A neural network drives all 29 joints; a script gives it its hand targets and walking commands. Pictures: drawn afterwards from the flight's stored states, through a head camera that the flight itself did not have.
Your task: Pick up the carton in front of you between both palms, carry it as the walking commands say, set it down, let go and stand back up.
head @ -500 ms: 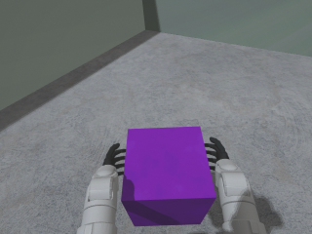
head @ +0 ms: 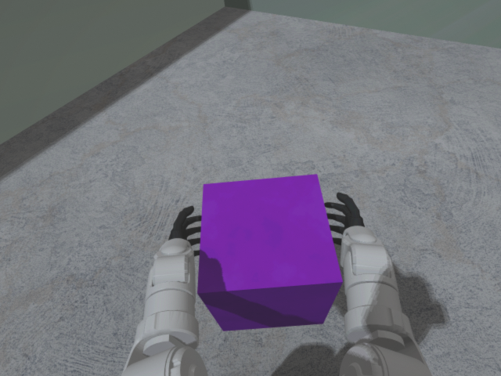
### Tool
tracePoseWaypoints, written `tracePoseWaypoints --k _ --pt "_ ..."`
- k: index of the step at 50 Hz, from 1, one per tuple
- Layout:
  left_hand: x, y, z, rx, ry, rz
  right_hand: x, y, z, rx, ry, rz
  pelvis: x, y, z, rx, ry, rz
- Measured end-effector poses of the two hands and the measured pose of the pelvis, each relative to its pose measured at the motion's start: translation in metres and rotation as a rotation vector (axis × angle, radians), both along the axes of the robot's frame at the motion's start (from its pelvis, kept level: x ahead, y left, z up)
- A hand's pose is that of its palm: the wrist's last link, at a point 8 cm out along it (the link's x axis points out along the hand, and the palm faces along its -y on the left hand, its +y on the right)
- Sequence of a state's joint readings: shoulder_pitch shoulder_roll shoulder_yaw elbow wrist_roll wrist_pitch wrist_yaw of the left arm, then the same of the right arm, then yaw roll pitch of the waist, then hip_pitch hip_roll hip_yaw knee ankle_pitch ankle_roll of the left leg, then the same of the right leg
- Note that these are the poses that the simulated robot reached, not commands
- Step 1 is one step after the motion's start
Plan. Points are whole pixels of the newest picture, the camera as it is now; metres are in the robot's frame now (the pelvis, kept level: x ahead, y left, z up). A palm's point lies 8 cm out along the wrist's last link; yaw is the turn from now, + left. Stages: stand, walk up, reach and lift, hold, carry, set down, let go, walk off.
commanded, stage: set down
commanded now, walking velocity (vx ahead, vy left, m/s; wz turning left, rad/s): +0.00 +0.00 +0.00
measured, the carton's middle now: (266, 258) +0.35 -0.02 -0.07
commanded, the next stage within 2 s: none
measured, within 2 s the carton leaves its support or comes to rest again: neither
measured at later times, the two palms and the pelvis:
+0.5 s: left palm (214, 269) +0.39 +0.10 -0.19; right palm (344, 272) +0.35 -0.19 -0.18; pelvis -0.03 +0.03 -0.11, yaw +0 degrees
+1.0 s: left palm (233, 276) +0.44 +0.07 -0.33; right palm (342, 295) +0.35 -0.21 -0.33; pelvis -0.06 +0.02 -0.24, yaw +2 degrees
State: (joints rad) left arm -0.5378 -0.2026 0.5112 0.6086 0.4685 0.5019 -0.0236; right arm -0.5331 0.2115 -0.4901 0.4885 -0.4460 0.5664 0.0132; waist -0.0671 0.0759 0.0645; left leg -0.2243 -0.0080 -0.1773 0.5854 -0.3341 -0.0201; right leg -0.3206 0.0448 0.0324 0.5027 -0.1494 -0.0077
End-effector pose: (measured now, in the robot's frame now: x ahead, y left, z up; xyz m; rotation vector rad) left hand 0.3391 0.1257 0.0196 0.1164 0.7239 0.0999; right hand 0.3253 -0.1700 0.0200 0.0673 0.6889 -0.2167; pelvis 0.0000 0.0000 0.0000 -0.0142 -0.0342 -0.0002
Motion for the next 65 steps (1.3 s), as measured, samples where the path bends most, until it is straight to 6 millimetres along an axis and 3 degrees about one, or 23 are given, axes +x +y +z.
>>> tracePoseWaypoints --k 4,8,13,16,30,50,65 --pt "0.012 -0.004 -0.034 0.009 0.019 -0.035 0.003 -0.003 -0.035 -0.028 0.02 -0.01 -0.005 0.009 -0.008 0.007 0.105 -0.011" --pt "0.019 -0.008 -0.082 0.002 0.02 -0.064 0.001 -0.007 -0.082 -0.048 0.022 -0.026 -0.011 0.019 -0.02 0.022 0.241 -0.023" --pt "0.025 -0.012 -0.142 -0.028 0.006 -0.071 0.001 -0.011 -0.14 -0.051 0.005 -0.051 -0.018 0.028 -0.044 0.036 0.426 -0.024" --pt "0.031 -0.014 -0.166 -0.049 -0.018 -0.07 0.005 -0.013 -0.164 -0.041 -0.02 -0.068 -0.021 0.032 -0.062 0.039 0.522 -0.02" --pt "0.065 -0.031 -0.228 -0.082 -0.024 -0.095 0.026 -0.027 -0.224 -0.007 -0.03 -0.144 -0.031 0.028 -0.129 0.039 0.736 -0.004" --pt "0.101 -0.054 -0.352 -0.04 0.001 -0.214 0.029 -0.043 -0.355 -0.02 0.003 -0.219 -0.061 0.023 -0.236 0.052 0.854 0.006" --pt "0.122 -0.071 -0.439 -0.026 0.035 -0.305 0.03 -0.054 -0.438 -0.057 0.052 -0.271 -0.078 0.035 -0.296 0.014 0.885 0.021"
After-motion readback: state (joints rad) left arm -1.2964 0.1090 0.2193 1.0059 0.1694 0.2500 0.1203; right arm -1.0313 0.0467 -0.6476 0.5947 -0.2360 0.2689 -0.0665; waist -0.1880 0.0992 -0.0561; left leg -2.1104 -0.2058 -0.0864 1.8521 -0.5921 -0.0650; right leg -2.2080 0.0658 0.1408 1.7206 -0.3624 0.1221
